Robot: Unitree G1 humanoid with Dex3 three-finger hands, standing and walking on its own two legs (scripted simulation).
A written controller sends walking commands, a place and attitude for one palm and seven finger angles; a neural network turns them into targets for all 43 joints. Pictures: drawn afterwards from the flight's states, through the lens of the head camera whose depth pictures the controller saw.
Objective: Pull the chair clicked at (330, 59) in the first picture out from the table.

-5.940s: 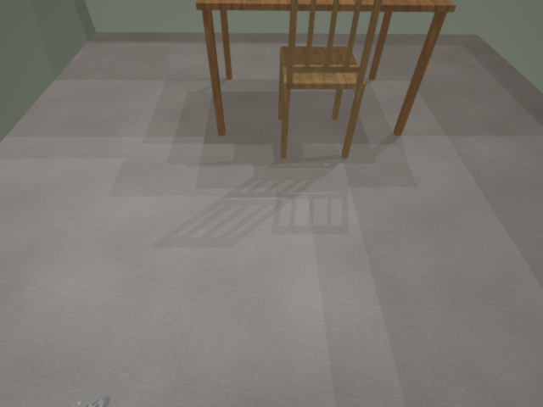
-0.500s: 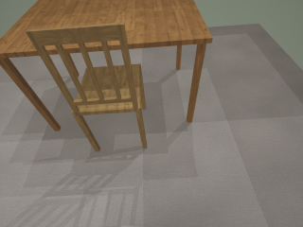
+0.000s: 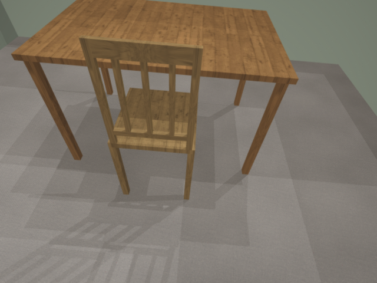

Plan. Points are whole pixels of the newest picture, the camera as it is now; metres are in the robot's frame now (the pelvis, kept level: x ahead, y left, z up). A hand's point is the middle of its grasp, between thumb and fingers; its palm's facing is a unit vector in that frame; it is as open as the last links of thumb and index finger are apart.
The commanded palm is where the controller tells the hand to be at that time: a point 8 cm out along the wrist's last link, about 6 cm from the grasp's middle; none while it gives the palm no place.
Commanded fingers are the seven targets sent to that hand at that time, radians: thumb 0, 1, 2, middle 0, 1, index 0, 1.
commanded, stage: take the last steps up to it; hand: left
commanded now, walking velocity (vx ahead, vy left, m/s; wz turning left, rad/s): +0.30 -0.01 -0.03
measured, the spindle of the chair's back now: (147, 101) +0.71 +0.20 -0.06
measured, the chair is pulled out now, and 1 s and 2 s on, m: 0.00 0.00 0.00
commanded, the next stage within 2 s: come to a stop and stand still in 0.52 s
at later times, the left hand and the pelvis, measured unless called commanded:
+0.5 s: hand (140, 236) +0.27 +0.14 -0.17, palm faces +0.02 -0.98 -0.21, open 7.2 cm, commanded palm none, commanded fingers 0.00 0.90 0.90 -0.20 -0.30 -0.20 -0.30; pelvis +0.18 -0.03 -0.01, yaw -1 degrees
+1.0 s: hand (127, 232) +0.28 +0.18 -0.18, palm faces -0.01 -0.97 -0.23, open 7.3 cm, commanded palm none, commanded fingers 0.00 0.90 0.90 -0.20 -0.30 -0.20 -0.30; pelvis +0.26 -0.01 +0.00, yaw -4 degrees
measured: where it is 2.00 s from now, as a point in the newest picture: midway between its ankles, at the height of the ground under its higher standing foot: outside the picture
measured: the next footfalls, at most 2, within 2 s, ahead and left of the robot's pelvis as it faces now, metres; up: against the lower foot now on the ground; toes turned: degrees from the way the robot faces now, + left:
right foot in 0.34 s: +0.25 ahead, -0.13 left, +0.00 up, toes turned -9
left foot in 0.70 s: +0.34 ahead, +0.10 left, +0.00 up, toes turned +5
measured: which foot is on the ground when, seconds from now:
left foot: down 0.00-0.34, up 0.36-0.68, down 0.70-1.00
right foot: up 0.00-0.32, down 0.34-0.76, up 0.78-1.00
